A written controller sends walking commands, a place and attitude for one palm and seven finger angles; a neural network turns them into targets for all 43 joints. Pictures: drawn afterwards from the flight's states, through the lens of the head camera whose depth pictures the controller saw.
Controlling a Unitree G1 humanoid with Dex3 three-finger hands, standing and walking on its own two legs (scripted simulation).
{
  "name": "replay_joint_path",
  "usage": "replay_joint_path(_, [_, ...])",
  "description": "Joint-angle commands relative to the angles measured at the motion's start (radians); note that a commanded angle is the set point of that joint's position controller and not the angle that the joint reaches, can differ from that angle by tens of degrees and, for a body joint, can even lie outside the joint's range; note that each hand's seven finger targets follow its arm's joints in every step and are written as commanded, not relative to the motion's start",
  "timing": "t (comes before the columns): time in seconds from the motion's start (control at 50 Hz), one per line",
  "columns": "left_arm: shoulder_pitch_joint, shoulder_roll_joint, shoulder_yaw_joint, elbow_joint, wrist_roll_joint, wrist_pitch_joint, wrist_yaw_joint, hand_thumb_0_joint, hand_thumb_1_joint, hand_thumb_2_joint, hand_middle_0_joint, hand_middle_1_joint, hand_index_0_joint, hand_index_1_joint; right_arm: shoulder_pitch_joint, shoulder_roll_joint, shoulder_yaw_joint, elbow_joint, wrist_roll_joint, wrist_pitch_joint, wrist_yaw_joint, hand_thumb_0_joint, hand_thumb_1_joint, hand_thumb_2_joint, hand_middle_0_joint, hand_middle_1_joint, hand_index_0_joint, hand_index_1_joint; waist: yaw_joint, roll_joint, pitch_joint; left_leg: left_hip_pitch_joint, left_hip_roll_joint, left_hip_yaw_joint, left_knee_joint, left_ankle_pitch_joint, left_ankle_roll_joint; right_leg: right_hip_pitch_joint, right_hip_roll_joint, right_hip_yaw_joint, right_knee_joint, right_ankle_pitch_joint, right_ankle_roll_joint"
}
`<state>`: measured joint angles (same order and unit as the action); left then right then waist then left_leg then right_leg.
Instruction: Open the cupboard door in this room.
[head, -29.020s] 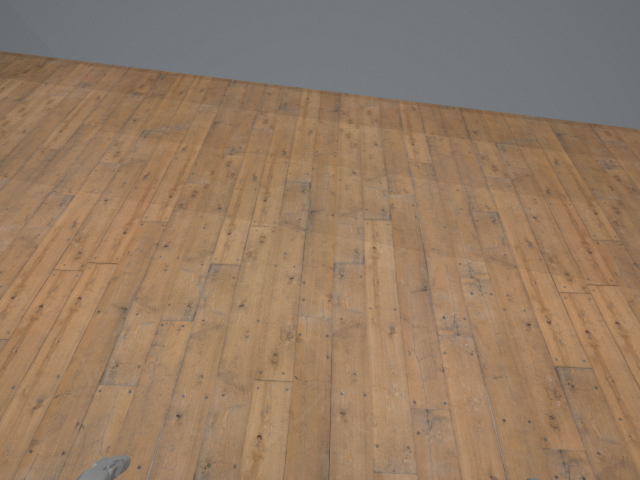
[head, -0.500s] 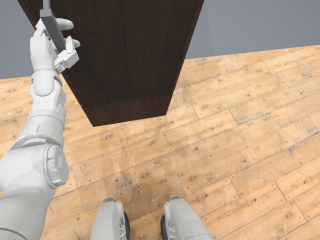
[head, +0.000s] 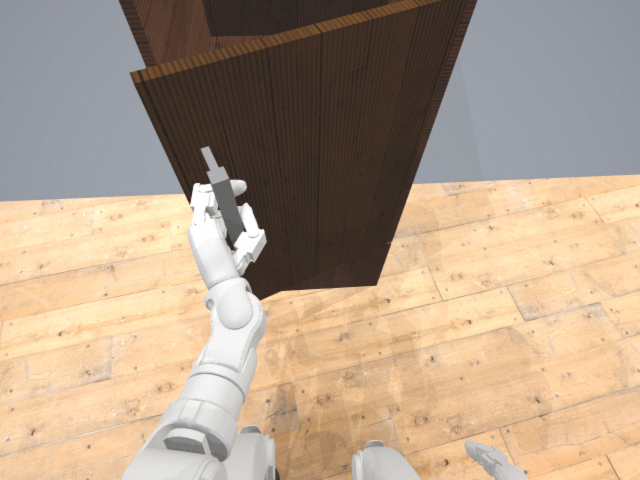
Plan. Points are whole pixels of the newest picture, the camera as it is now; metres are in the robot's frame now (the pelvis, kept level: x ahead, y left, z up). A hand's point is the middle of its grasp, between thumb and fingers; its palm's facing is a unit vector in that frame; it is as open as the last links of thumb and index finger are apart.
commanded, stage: pull the door open along its arc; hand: left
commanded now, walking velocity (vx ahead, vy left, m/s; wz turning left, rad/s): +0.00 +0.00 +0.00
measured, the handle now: (224, 199) +0.46 +0.13 +0.05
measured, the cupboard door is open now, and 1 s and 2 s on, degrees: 23 42 44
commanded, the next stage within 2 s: open thumb and fingers to let go in 0.42 s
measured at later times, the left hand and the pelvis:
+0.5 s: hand (329, 305) +0.31 -0.01 +0.04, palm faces +0.23 -0.97 -0.08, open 5.8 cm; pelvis +0.00 -0.04 +0.01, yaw +3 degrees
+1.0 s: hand (310, 300) +0.32 +0.01 +0.03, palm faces +0.36 -0.93 -0.04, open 11.7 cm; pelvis -0.01 -0.05 +0.00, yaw +3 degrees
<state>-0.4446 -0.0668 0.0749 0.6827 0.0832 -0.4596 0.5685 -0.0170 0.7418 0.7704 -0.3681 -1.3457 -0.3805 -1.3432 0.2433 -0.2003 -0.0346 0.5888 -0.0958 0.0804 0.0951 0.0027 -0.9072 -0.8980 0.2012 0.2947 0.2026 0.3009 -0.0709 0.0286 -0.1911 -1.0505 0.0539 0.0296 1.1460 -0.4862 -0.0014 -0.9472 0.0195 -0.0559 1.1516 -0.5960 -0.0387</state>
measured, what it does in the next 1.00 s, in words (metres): shifts its weight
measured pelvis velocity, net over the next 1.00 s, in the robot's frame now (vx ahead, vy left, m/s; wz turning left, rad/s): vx -0.01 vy -0.05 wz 0.05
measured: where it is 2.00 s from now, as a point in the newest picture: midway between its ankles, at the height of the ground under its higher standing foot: outside the picture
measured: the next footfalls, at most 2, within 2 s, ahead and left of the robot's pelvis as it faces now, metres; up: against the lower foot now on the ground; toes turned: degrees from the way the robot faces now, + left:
none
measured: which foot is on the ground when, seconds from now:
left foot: down 0.00-1.00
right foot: down 0.00-1.00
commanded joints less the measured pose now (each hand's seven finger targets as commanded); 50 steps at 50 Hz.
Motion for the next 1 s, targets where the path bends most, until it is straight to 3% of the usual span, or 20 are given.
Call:
replay_joint_path(0.0, [-0.196, -0.018, -0.070, -0.233, 0.040, -0.048, 0.077, 0.000, 0.900, 0.900, -0.400, -1.350, -0.400, -1.350, 0.068, -0.109, -0.040, -0.069, -0.008, -0.036, -0.021, 0.000, -0.900, -0.900, 0.200, 0.300, 0.200, 0.300, -0.001, -0.047, -0.389, 0.345, -0.048, -0.018, -0.092, 0.387, 0.010, 0.210, 0.018, 0.009, -0.160, 0.570, 0.021])
replay_joint_path(0.06, [-0.135, -0.065, -0.115, -0.255, 0.046, -0.029, 0.083, 0.000, 0.900, 0.900, -0.400, -1.350, -0.400, -1.350, 0.040, -0.096, -0.035, -0.074, -0.013, -0.056, -0.031, 0.000, -0.900, -0.900, 0.200, 0.300, 0.200, 0.300, 0.001, -0.097, -0.369, 0.328, -0.051, -0.018, -0.093, 0.367, 0.015, 0.233, 0.013, 0.016, -0.178, 0.579, 0.023])
replay_joint_path(0.22, [0.116, -0.193, -0.266, -0.424, 0.067, 0.011, 0.061, 0.000, 0.900, 0.900, -0.400, -1.350, -0.400, -1.350, -0.024, -0.058, -0.021, -0.099, -0.009, -0.106, -0.032, 0.000, -0.900, -0.900, 0.200, 0.300, 0.200, 0.300, 0.029, -0.110, -0.367, 0.340, -0.060, -0.018, -0.110, 0.352, 0.007, 0.316, -0.022, 0.036, -0.203, 0.690, 0.034])
replay_joint_path(0.28, [0.226, -0.237, -0.320, -0.487, 0.041, 0.037, 0.051, 0.000, 0.900, 0.900, -0.400, -1.350, -0.400, -1.350, -0.060, -0.046, -0.012, -0.114, 0.002, -0.131, -0.031, 0.000, -0.900, -0.900, 0.200, 0.300, 0.200, 0.300, 0.041, -0.100, -0.348, 0.344, -0.062, -0.021, -0.118, 0.338, 0.001, 0.335, -0.031, 0.040, -0.218, 0.702, 0.036])
replay_joint_path(0.32, [0.288, -0.265, -0.342, -0.500, 0.020, 0.060, 0.049, 0.000, 0.900, 0.900, -0.400, -1.350, -0.400, -1.350, -0.087, -0.040, -0.001, -0.118, 0.007, -0.149, -0.030, 0.000, -0.900, -0.900, 0.200, 0.300, 0.200, 0.300, 0.041, -0.126, -0.311, 0.334, -0.065, -0.027, -0.122, 0.306, -0.002, 0.335, -0.039, 0.044, -0.236, 0.685, 0.042])
replay_joint_path(0.34, [0.309, -0.262, -0.338, -0.507, 0.016, 0.069, 0.052, 0.000, 0.900, 0.900, -0.400, -1.350, -0.400, -1.350, -0.092, -0.040, 0.002, -0.117, 0.008, -0.156, -0.031, 0.000, -0.900, -0.900, 0.200, 0.300, 0.200, 0.300, 0.046, -0.145, -0.306, 0.326, -0.067, -0.031, -0.123, 0.296, -0.004, 0.342, -0.043, 0.049, -0.240, 0.680, 0.044])
replay_joint_path(0.38, [0.381, -0.269, -0.353, -0.536, 0.018, 0.087, 0.048, 0.000, 0.900, 0.900, -0.400, -1.350, -0.400, -1.350, -0.112, -0.034, 0.008, -0.124, 0.012, -0.167, -0.028, 0.000, -0.900, -0.900, 0.200, 0.300, 0.200, 0.300, 0.060, -0.118, -0.297, 0.326, -0.071, -0.032, -0.127, 0.288, -0.007, 0.350, -0.048, 0.056, -0.245, 0.676, 0.043])
replay_joint_path(0.48, [0.217, -0.177, -0.292, -0.517, 0.022, 0.096, 0.053, 0.000, 0.900, 0.900, -0.400, -1.350, -0.400, -1.350, -0.103, -0.043, 0.009, -0.107, 0.013, -0.164, -0.050, 0.000, -0.900, -0.900, 0.200, 0.300, 0.200, 0.300, 0.026, -0.138, -0.248, 0.269, -0.078, -0.045, -0.093, 0.235, -0.007, 0.324, -0.079, 0.127, -0.270, 0.662, 0.063])
replay_joint_path(0.5, [0.130, -0.139, -0.252, -0.488, 0.021, 0.089, 0.060, 0.000, 0.900, 0.900, -0.400, -1.350, -0.400, -1.350, -0.098, -0.046, 0.012, -0.091, 0.011, -0.159, -0.057, 0.000, -0.900, -0.900, 0.200, 0.300, 0.200, 0.300, 0.011, -0.160, -0.225, 0.246, -0.079, -0.050, -0.083, 0.212, -0.006, 0.305, -0.085, 0.139, -0.276, 0.624, 0.069])
replay_joint_path(0.6, [0.149, -0.181, -0.239, -0.471, 0.000, 0.067, 0.066, 0.000, 0.550, 0.750, -0.375, -1.313, -0.375, -1.313, -0.113, -0.039, 0.004, -0.096, 0.006, -0.165, -0.057, 0.000, -0.900, -0.900, 0.200, 0.300, 0.200, 0.300, 0.040, -0.152, -0.298, 0.227, -0.084, -0.052, -0.072, 0.220, -0.008, 0.344, -0.094, 0.157, -0.258, 0.664, 0.072])
replay_joint_path(0.64, [0.142, -0.181, -0.228, -0.454, -0.006, 0.064, 0.069, 0.000, 0.410, 0.690, -0.365, -1.298, -0.365, -1.298, -0.113, -0.042, 0.004, -0.091, 0.005, -0.168, -0.058, 0.000, -0.900, -0.900, 0.200, 0.300, 0.200, 0.300, 0.033, -0.189, -0.284, 0.202, -0.084, -0.057, -0.063, 0.209, -0.009, 0.347, -0.102, 0.171, -0.266, 0.673, 0.080])
replay_joint_path(0.76, [0.171, -0.163, -0.235, -0.487, 0.008, 0.053, 0.049, 0.000, -0.010, 0.510, -0.335, -1.253, -0.335, -1.253, -0.092, -0.051, -0.009, -0.097, 0.005, -0.162, -0.061, 0.000, -0.900, -0.900, 0.200, 0.300, 0.200, 0.300, 0.039, -0.166, -0.332, 0.188, -0.085, -0.060, -0.055, 0.231, -0.008, 0.384, -0.106, 0.179, -0.242, 0.744, 0.077])
replay_joint_path(0.8, [0.147, -0.157, -0.237, -0.487, 0.008, 0.051, 0.049, 0.000, -0.150, 0.450, -0.325, -1.237, -0.325, -1.237, -0.092, -0.052, -0.009, -0.089, 0.007, -0.159, -0.063, 0.000, -0.900, -0.900, 0.200, 0.300, 0.200, 0.300, 0.023, -0.167, -0.306, 0.187, -0.083, -0.059, -0.055, 0.210, -0.007, 0.356, -0.107, 0.182, -0.253, 0.703, 0.081])
replay_joint_path(0.86, [0.131, -0.160, -0.242, -0.487, 0.007, 0.042, 0.048, 0.000, -0.360, 0.360, -0.310, -1.215, -0.310, -1.215, -0.095, -0.056, -0.012, -0.087, 0.005, -0.165, -0.070, 0.000, -0.900, -0.900, 0.200, 0.300, 0.200, 0.300, 0.019, -0.186, -0.283, 0.182, -0.080, -0.066, -0.055, 0.190, -0.003, 0.329, -0.099, 0.180, -0.264, 0.629, 0.076])
replay_joint_path(0.9, [0.122, -0.163, -0.245, -0.486, 0.007, 0.035, 0.052, 0.000, -0.500, 0.300, -0.300, -1.200, -0.300, -1.200, -0.094, -0.057, -0.012, -0.084, 0.005, -0.166, -0.069, 0.000, -0.900, -0.900, 0.200, 0.300, 0.200, 0.300, 0.021, -0.164, -0.297, 0.187, -0.080, -0.063, -0.055, 0.184, -0.002, 0.316, -0.098, 0.176, -0.261, 0.594, 0.074])
replay_joint_path(0.94, [0.115, -0.161, -0.241, -0.479, 0.009, 0.034, 0.058, 0.000, -0.500, 0.300, -0.300, -1.200, -0.300, -1.200, -0.089, -0.057, -0.013, -0.082, 0.005, -0.168, -0.071, 0.000, -0.900, -0.900, 0.200, 0.300, 0.200, 0.300, 0.025, -0.157, -0.301, 0.191, -0.080, -0.062, -0.060, 0.176, -0.002, 0.306, -0.094, 0.170, -0.263, 0.543, 0.069])
replay_joint_path(0.98, [0.083, -0.154, -0.236, -0.465, 0.014, 0.036, 0.067, 0.000, -0.500, 0.300, -0.283, -1.100, -0.283, -1.100, -0.092, -0.059, -0.013, -0.077, 0.005, -0.169, -0.074, 0.000, -0.900, -0.900, 0.200, 0.300, 0.200, 0.300, 0.017, -0.157, -0.290, 0.198, -0.078, -0.061, -0.062, 0.172, 0.001, 0.283, -0.087, 0.160, -0.263, 0.508, 0.063])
